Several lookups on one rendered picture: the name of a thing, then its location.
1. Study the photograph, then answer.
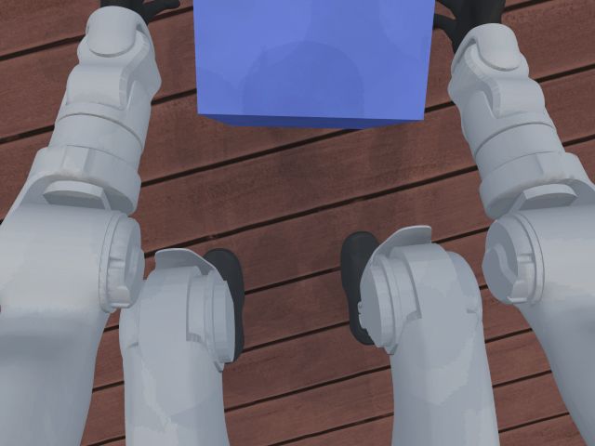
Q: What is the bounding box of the robot right forearm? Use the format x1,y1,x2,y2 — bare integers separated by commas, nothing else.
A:
448,23,595,220

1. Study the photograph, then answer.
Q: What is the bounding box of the carton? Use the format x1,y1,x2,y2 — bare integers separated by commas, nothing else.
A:
193,0,435,129

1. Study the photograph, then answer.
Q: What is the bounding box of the right robot hand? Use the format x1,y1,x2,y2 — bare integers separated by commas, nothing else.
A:
433,0,506,54

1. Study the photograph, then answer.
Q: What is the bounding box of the robot left forearm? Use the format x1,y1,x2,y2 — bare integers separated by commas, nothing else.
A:
0,6,162,236

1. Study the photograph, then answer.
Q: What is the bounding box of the left robot hand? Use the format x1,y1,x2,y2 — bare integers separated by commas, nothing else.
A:
100,0,180,26

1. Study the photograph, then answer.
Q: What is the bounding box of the left robot upper arm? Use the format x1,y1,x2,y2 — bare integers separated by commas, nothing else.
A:
0,203,145,446

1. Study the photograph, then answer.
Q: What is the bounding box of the left robot thigh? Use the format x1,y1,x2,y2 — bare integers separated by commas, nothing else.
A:
123,266,235,446

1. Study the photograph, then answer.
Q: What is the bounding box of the right robot upper arm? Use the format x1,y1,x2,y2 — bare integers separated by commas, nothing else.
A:
482,203,595,446

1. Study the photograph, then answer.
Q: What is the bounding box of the robot left foot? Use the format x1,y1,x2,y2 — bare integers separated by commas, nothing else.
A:
203,248,245,364

